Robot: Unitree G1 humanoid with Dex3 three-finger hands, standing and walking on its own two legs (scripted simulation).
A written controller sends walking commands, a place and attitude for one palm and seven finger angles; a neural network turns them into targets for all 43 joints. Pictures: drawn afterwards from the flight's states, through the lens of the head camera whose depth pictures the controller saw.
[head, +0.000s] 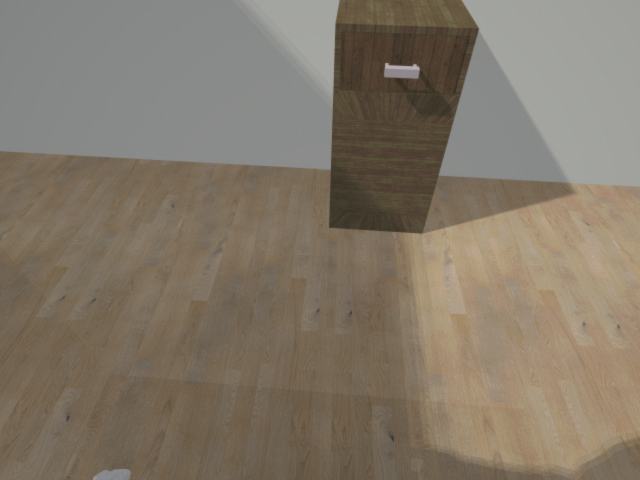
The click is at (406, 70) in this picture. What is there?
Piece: drawer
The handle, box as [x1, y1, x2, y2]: [384, 63, 419, 78]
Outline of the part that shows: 385,63 384,76 417,78 419,68 415,64 413,64 412,66 394,66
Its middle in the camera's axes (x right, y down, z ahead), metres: +0.25 -0.54 +1.23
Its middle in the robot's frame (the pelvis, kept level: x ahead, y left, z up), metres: +1.29 -0.19 -0.02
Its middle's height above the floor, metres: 0.75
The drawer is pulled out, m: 0.00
